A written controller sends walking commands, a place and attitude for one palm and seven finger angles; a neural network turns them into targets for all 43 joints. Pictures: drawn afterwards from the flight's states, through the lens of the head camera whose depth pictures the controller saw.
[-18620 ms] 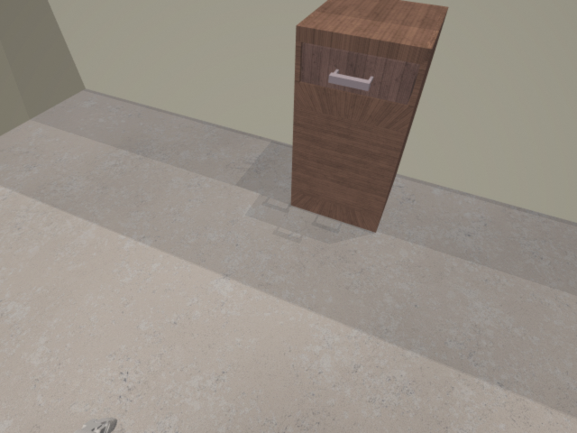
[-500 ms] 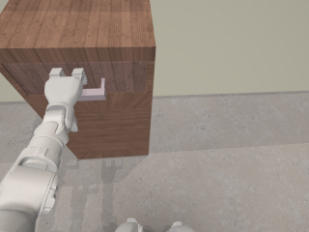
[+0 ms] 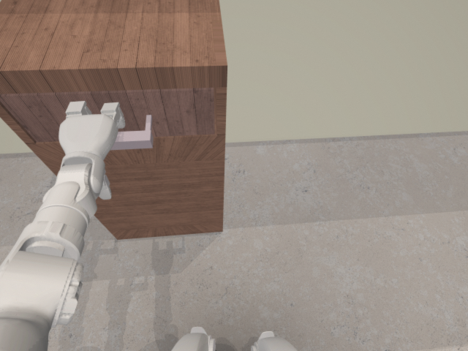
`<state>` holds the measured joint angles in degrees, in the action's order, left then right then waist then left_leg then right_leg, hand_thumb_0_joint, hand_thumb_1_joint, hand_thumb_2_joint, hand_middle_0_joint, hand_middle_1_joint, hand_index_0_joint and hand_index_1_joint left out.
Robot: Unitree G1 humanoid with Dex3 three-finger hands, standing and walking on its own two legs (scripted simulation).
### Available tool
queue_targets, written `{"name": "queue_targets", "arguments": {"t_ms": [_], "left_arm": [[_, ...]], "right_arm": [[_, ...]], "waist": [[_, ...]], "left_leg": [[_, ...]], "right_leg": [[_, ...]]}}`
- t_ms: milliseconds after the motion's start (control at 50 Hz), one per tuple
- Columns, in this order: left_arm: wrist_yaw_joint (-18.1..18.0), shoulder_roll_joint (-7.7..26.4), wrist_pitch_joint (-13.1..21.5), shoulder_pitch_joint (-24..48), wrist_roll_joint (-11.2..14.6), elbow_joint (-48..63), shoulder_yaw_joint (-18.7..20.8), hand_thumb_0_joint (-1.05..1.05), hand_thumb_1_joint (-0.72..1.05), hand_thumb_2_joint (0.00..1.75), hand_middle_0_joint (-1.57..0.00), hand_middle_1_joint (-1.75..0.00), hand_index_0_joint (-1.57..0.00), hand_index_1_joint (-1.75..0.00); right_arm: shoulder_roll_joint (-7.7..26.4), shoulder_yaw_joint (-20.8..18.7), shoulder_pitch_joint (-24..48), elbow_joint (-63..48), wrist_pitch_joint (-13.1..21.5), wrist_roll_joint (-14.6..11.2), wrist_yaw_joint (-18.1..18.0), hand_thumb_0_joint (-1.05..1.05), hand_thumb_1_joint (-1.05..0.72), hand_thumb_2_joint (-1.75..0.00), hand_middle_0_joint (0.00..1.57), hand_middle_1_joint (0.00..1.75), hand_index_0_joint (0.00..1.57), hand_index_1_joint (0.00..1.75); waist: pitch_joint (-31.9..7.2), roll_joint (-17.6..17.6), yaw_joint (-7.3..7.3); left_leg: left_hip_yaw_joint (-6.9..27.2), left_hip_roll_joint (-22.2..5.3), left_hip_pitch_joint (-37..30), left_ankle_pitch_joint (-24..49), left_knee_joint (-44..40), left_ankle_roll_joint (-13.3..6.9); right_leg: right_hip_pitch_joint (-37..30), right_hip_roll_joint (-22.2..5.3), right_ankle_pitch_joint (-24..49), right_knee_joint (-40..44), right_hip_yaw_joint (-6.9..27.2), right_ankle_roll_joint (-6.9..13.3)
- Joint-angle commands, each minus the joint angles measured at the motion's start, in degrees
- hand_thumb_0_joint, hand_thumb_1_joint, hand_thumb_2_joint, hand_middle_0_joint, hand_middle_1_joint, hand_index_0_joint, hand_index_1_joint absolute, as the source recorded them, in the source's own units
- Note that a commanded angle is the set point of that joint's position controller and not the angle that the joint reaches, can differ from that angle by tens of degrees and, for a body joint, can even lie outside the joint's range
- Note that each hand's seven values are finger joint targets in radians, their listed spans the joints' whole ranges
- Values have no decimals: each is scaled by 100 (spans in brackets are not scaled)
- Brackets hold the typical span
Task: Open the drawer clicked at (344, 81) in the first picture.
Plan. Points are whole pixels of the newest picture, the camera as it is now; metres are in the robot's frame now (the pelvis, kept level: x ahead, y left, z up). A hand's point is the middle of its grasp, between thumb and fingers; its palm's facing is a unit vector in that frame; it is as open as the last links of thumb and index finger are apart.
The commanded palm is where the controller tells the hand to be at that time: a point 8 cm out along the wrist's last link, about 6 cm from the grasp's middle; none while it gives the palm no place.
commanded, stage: lift the fingers back up to retry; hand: left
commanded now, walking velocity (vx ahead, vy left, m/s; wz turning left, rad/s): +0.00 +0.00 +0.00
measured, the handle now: (117, 131) +0.52 +0.23 +0.01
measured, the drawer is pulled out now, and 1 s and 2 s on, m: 0.00 0.00 0.00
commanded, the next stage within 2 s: re-aim the fingers above the handle in 0.82 s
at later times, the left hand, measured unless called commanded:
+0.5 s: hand (96, 137) +0.48 +0.25 +0.04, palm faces -0.04 -0.05 -1.00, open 13.7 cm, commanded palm +0.46 +0.24 +0.12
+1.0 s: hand (95, 138) +0.46 +0.24 +0.06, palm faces -0.06 -0.07 -1.00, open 13.8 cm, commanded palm +0.45 +0.23 +0.13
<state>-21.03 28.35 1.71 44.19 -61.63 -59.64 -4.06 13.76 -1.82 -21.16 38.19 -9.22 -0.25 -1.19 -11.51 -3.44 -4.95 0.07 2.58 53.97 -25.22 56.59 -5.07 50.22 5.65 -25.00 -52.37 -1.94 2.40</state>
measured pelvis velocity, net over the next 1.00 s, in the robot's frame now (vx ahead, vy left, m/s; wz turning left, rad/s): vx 0.02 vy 0.01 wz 0.02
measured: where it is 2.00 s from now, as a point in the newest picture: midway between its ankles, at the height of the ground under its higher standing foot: outside the picture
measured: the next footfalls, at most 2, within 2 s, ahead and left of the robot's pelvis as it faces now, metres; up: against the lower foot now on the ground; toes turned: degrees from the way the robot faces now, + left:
none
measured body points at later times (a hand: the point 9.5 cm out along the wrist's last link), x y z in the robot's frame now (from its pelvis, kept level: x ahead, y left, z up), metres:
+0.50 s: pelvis +0.02 +0.00 +0.02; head +0.11 +0.01 +0.46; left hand +0.48 +0.25 +0.10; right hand +0.05 -0.27 -0.10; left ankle +0.00 +0.06 -0.68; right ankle -0.01 -0.10 -0.68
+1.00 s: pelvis +0.02 +0.01 +0.03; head +0.10 +0.01 +0.48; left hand +0.46 +0.24 +0.12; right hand +0.09 -0.26 -0.09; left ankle +0.00 +0.06 -0.68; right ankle -0.01 -0.10 -0.68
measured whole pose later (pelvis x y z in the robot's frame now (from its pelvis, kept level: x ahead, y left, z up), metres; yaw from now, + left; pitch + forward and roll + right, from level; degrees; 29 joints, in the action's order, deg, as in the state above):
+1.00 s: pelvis +0.02 +0.01 +0.03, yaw +1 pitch +17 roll -3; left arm -13.8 26.7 5.4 37.6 -59.6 -49.9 -4.0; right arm 14.1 -3.0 -17.9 36.2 -11.0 -1.1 -1.6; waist -9.0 -3.2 -3.3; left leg -0.1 3.9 38.8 -22.0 44.0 -5.5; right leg 35.2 4.4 -22.0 -40.2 -0.5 1.8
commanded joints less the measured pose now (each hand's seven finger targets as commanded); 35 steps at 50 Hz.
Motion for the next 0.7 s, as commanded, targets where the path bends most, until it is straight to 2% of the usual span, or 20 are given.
{"name": "queue_targets", "arguments": {"t_ms": [0, 20, 80, 140, 200, 260, 300, 320, 380, 400, 440, 460, 480, 520, 540, 560, 580, 620, 660, 680], "left_arm": [[-1, 841, 38, 1759, 53, 498, 222, 0, -50, 30, -30, -120, -30, -120], [3, 822, 3, 1765, 41, 431, 186, 0, -50, 30, -30, -120, -30, -120], [-20, 1077, -42, 2068, 67, 769, 326, 0, -50, 30, -30, -120, -30, -120], [1, 1186, -60, 2146, 87, 998, 403, 0, -50, 30, -30, -120, -30, -120], [64, 1240, 9, 2200, 158, 1117, 438, 0, -50, 30, -30, -120, -30, -120], [75, 1603, 156, 2300, 124, 1388, 695, 0, -50, 30, -30, -120, -30, -120], [33, 1534, 227, 2088, 103, 1477, 714, 0, -50, 30, -30, -120, -30, -120], [-11, 1768, 258, 2061, 71, 1562, 903, 0, -50, 30, -30, -120, -30, -120], [-51, 1814, 203, 1987, 88, 1473, 929, 0, -50, 30, -30, -120, -30, -120], [-44, 1695, 126, 1788, 107, 1342, 860, 0, -50, 30, -30, -120, -30, -120], [5, 1531, 33, 1852, 144, 1326, 703, 0, -50, 30, -30, -120, -30, -120], [68, 1511, 28, 1939, 195, 1421, 696, 0, -50, 30, -30, -120, -30, -120], [96, 1737, 92, 2067, 183, 1727, 843, 0, -50, 30, -30, -120, -30, -120], [146, 1836, 98, 2013, 229, 1823, 938, 0, -50, 30, -30, -120, -30, -120], [211, 1603, 99, 1975, 265, 1839, 750, 0, -50, 30, -30, -120, -30, -120], [261, 1637, 163, 2076, 301, 2010, 795, 0, -50, 30, -30, -120, -30, -120], [279, 1690, 204, 2092, 274, 2103, 809, 0, -50, 30, -30, -120, -30, -120], [353, 1584, 209, 1916, 280, 2234, 753, 0, -50, 30, -30, -120, -30, -120], [446, 1250, 163, 1646, 341, 1912, 552, 0, -50, 30, -30, -120, -30, -120], [475, 1287, 153, 1570, 300, 1811, 577, 0, -50, 30, -30, -120, -30, -120]], "right_arm": [[1003, -335, -704, -320, 64, 29, -88, 0, -90, -90, 20, 30, 20, 30], [995, -330, -676, -314, 55, 26, -90, 0, -90, -90, 20, 30, 20, 30], [1003, -338, -698, -351, 39, 13, -104, 0, -90, -90, 20, 30, 20, 30], [995, -340, -668, -361, 28, -5, -127, 0, -90, -90, 20, 30, 20, 30], [993, -335, -661, -373, 32, -15, -163, 0, -90, -90, 20, 30, 20, 30], [1014, -315, -599, -387, 29, -1, -202, 0, -90, -90, 20, 30, 20, 30], [982, -335, -592, -405, 34, 1, -190, 0, -90, -90, 20, 30, 20, 30], [1000, -339, -546, -396, 25, 5, -190, 0, -90, -90, 20, 30, 20, 30], [1003, -329, -507, -407, -1, 1, -182, 0, -90, -90, 20, 30, 20, 30], [1004, -338, -494, -414, -8, -7, -174, 0, -90, -90, 20, 30, 20, 30], [1012, -361, -488, -413, 0, -32, -157, 0, -90, -90, 20, 30, 20, 30], [1025, -373, -485, -416, -8, -28, -154, 0, -90, -90, 20, 30, 20, 30], [1032, -383, -496, -423, -21, -39, -161, 0, -90, -90, 20, 30, 20, 30], [1030, -382, -451, -442, -48, -42, -176, 0, -90, -90, 20, 30, 20, 30], [1009, -388, -441, -442, -41, -44, -184, 0, -90, -90, 20, 30, 20, 30], [1012, -401, -429, -427, -39, -42, -190, 0, -90, -90, 20, 30, 20, 30], [1011, -400, -389, -427, -41, -55, -185, 0, -90, -90, 20, 30, 20, 30], [998, -408, -335, -450, -56, -59, -161, 0, -90, -90, 20, 30, 20, 30], [985, -413, -344, -420, -79, -60, -141, 0, -90, -90, 20, 30, 20, 30], [991, -413, -330, -406, -98, -77, -132, 0, -90, -90, 20, 30, 20, 30]], "waist": [[-1823, 35, -238], [-1746, 6, -262], [-2057, -120, -218], [-2115, -232, -182], [-2109, -98, -218], [-2151, -256, -128], [-2147, -348, -61], [-2189, -418, -12], [-2111, -250, -17], [-1974, -245, 14], [-1920, -184, -38], [-2048, -173, -52], [-2330, -230, -4], [-2366, -216, 23], [-2239, -237, -5], [-2258, -199, -23], [-2230, -352, -8], [-2229, -404, 63], [-1882, -210, -1], [-1753, -72, 16]], "left_leg": [[408, -216, -2120, 1996, -627, 208], [362, -195, -2059, 1964, -615, 195], [346, -187, -2326, 2124, -714, 194], [339, -206, -2606, 2369, -826, 212], [319, -190, -2667, 2410, -911, 175], [303, -181, -2733, 2569, -1026, 182], [287, -182, -2922, 2828, -1056, 195], [260, -191, -2950, 2896, -1066, 200], [235, -173, -2849, 2993, -1152, 200], [214, -169, -2847, 2977, -1196, 207], [201, -179, -2944, 3022, -1263, 202], [202, -199, -3090, 3233, -1282, 207], [212, -207, -3285, 3454, -1288, 213], [213, -208, -3415, 3599, -1344, 224], [208, -200, -3429, 3647, -1374, 216], [248, -230, -3545, 3859, -1386, 220], [248, -235, -3675, 3951, -1416, 230], [299, -257, -3880, 4237, -1455, 277], [312, -274, -3817, 4319, -1479, 287], [313, -283, -3733, 4196, -1512, 285]], "right_leg": [[-349, -15, 1331, 684, 97, 53], [-358, -15, 1349, 728, 128, 44], [-650, -16, 1508, 803, 149, 35], [-818, -10, 1666, 904, 137, 37], [-1055, -16, 1784, 1036, 167, 12], [-1299, -31, 1953, 1092, 198, 41], [-1329, -16, 2064, 1122, 172, 49], [-1382, -25, 2137, 1134, 198, 46], [-1614, -36, 2312, 1179, 195, 34], [-1645, -32, 2299, 1216, 183, 45], [-1693, -39, 2330, 1312, 177, 37], [-1804, -52, 2498, 1340, 193, 36], [-1914, -56, 2665, 1331, 219, 16], [-2048, -55, 2776, 1384, 226, 10], [-2075, -59, 2793, 1419, 212, 17], [-2096, -76, 2864, 1451, 217, 20], [-2007, -67, 2846, 1481, 220, 2], [-1985, -55, 2791, 1515, 186, 17], [-1918, -59, 2743, 1572, 149, 27], [-1862, -60, 2683, 1575, 139, 8]]}}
